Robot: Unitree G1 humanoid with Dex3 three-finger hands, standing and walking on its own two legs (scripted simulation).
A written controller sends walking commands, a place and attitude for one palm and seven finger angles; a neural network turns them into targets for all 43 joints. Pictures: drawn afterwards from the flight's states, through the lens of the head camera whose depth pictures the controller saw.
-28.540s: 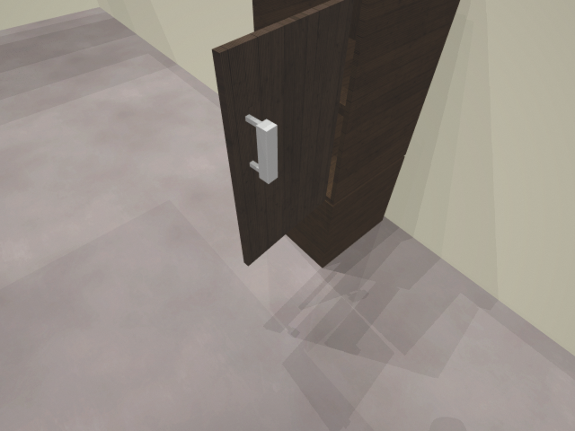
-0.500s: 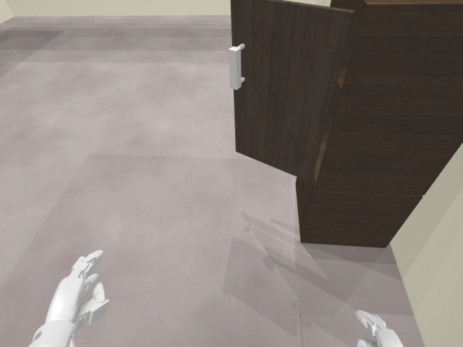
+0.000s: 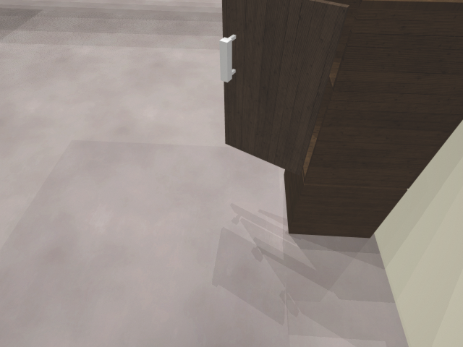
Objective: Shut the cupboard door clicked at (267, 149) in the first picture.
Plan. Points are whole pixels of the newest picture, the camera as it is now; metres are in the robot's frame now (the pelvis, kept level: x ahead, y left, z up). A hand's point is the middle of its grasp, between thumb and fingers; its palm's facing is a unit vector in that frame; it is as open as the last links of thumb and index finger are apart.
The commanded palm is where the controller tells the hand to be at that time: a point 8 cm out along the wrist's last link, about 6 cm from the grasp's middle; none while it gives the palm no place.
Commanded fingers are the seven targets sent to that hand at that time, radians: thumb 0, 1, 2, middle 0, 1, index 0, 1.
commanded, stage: let the arm hang, fingers relaxed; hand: left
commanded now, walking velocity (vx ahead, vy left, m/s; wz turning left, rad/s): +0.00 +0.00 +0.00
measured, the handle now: (229, 58) +0.90 +0.05 +0.05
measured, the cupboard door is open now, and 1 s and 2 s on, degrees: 62 62 62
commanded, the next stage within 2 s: look to check the result in 0.46 s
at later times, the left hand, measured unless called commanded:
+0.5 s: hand out of the picture -0.04 +0.14 -0.18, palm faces +0.04 -0.99 -0.13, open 7.4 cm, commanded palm none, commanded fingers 0.00 0.90 0.90 -0.20 -0.30 -0.20 -0.30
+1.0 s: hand out of the picture -0.03 +0.17 -0.18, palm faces +0.01 -0.98 -0.20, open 7.4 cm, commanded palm none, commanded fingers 0.00 0.90 0.90 -0.20 -0.30 -0.20 -0.30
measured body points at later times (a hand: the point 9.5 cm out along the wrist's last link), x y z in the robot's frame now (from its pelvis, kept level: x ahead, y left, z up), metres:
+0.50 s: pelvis +0.00 +0.00 +0.00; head +0.00 +0.01 +0.45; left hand -0.04 +0.20 -0.17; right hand -0.02 -0.21 -0.16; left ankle +0.05 +0.09 -0.74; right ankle -0.07 -0.10 -0.74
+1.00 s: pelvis +0.01 +0.00 +0.00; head +0.01 +0.00 +0.45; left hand -0.03 +0.23 -0.16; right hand -0.01 -0.22 -0.16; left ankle +0.05 +0.09 -0.74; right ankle -0.07 -0.10 -0.74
